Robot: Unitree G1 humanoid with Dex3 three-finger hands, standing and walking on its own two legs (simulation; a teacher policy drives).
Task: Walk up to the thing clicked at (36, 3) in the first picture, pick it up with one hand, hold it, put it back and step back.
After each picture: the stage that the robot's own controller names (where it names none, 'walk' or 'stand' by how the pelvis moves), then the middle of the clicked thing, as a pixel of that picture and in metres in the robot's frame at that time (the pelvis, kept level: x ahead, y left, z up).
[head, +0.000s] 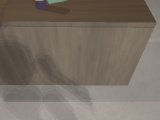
stand; out of the picture +0.99 +0.30 +0.05
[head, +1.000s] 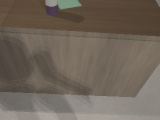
walk; out of the picture +0.88 +0.18 +0.07
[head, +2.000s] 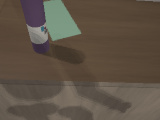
stand; (36, 25) +0.53 +0.20 +0.08
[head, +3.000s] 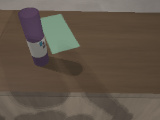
stand; (36, 40) +0.52 +0.21 +0.05
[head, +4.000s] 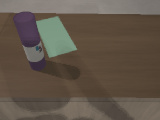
stand; (32, 44) +0.50 +0.22 +0.05
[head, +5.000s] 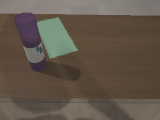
stand; (32, 45) +0.50 +0.22 +0.05
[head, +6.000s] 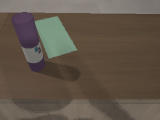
stand; (31, 45) +0.49 +0.22 +0.05
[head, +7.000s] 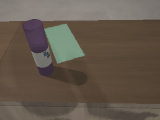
rise first; (40, 50) +0.49 +0.22 +0.06
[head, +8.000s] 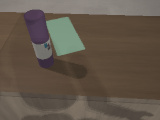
go down; (41, 42) +0.51 +0.21 +0.06
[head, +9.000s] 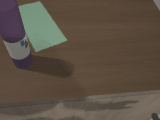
go down; (15, 38) +0.47 +0.21 +0.09
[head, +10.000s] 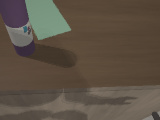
close in; (18, 24) +0.49 +0.20 +0.10
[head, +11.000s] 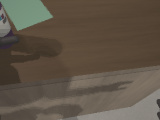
close; out of the picture +0.51 +0.22 +0.13
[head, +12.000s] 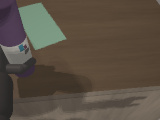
lift; (14, 42) +0.41 +0.19 +0.15
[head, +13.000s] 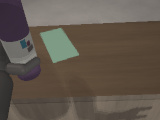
lift; (16, 38) +0.32 +0.18 +0.27
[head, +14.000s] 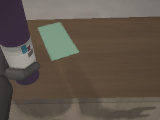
hold; (16, 43) +0.32 +0.18 +0.25
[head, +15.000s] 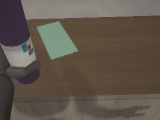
hold; (17, 43) +0.33 +0.18 +0.24
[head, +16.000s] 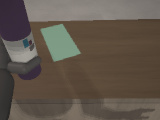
crouch; (18, 38) +0.33 +0.18 +0.25
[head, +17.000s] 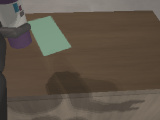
crouch; (8, 5) +0.46 +0.21 +0.26
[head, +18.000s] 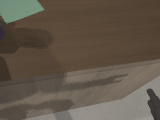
lower; out of the picture +0.52 +0.23 +0.13
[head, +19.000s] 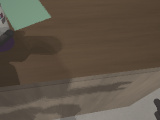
lower; out of the picture +0.50 +0.22 +0.13
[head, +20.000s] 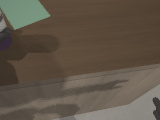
lower; out of the picture +0.51 +0.22 +0.13
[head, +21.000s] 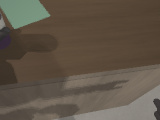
lower; out of the picture +0.51 +0.23 +0.13
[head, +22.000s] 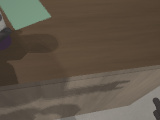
loosen; out of the picture +0.51 +0.23 +0.13
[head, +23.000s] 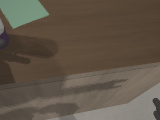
withdraw; out of the picture +0.50 +0.23 +0.13
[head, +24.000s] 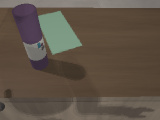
sink last; (33, 41) +0.47 +0.21 +0.10
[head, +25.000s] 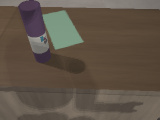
stand; (37, 35) +0.51 +0.22 +0.09
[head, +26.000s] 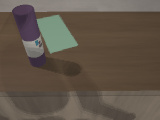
stand; (31, 39) +0.51 +0.22 +0.10
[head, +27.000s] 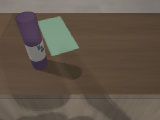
stand; (34, 44) +0.51 +0.22 +0.06
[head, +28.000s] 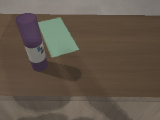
stand; (34, 45) +0.50 +0.22 +0.05
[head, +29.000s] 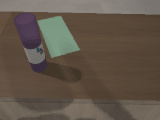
stand; (33, 46) +0.49 +0.22 +0.05
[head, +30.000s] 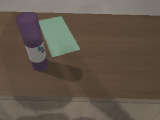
stand; (34, 45) +0.50 +0.21 +0.05
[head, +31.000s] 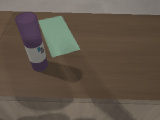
stand; (34, 45) +0.49 +0.21 +0.05
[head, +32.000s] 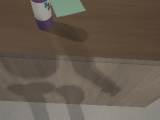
walk; (40, 0) +0.62 +0.19 +0.07
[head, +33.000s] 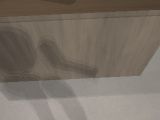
walk; out of the picture +0.85 +0.28 +0.09
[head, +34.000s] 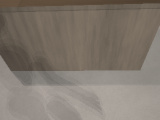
stand; out of the picture +1.12 +0.24 +0.07
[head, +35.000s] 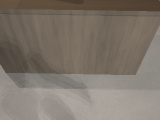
stand; out of the picture +1.10 +0.22 +0.05
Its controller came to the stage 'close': yes
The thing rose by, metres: 0.21
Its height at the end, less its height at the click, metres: +0.00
